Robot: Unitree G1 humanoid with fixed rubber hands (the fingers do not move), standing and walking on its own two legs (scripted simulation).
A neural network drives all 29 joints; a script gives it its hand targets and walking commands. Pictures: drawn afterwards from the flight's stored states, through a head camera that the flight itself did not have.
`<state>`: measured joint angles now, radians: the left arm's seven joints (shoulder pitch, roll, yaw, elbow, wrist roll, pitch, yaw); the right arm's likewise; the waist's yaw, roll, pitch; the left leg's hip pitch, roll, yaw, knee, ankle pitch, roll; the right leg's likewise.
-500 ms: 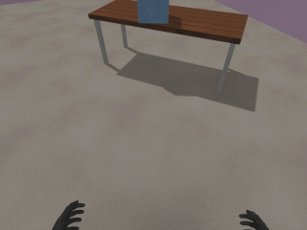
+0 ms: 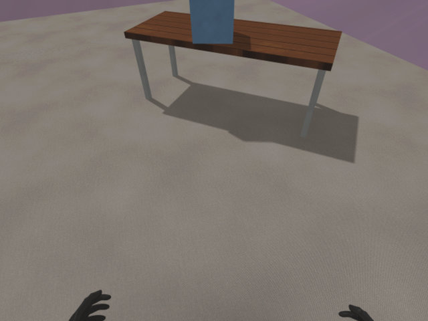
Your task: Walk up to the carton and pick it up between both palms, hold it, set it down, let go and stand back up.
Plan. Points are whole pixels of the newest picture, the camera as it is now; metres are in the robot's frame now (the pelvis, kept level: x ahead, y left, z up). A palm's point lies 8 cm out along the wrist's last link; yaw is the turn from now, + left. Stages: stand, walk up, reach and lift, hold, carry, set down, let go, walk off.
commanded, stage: walk up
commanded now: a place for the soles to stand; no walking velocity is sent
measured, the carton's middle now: (213, 16) +1.94 +0.02 -0.04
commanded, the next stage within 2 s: none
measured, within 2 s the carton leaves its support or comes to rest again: neither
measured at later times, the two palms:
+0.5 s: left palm out of the picture +0.15 +0.21 +0.00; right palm (421, 267) +0.26 -0.42 -0.08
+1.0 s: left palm (122, 205) +0.43 +0.26 -0.06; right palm (358, 187) +0.50 -0.39 -0.10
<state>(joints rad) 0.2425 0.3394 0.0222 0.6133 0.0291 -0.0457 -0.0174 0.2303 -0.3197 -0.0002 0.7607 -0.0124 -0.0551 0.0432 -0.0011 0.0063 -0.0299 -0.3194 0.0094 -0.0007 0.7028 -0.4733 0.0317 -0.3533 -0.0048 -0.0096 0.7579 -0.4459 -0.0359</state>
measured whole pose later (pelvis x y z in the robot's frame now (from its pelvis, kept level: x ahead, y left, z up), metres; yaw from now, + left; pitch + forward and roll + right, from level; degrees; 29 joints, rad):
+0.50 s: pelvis +0.13 -0.12 +0.03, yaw -3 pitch -4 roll +4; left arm 0.55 0.45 0.06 0.70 0.00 -0.14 -0.03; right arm 0.17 -0.46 0.00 0.75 -0.01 -0.04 0.10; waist 0.01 0.09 0.04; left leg -0.55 0.04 -0.04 1.09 -0.13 0.05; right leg -0.12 -0.01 -0.10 0.35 -0.16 -0.02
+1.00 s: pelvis +0.37 -0.07 -0.01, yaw -6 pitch +1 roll -1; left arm 0.47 0.44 0.06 0.70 0.00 -0.08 0.00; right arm 0.09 -0.46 0.00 0.76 -0.01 -0.01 0.10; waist 0.01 0.09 0.03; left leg -0.49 -0.04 -0.03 0.58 -0.08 0.04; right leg 0.02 -0.01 -0.03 0.60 -0.47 -0.01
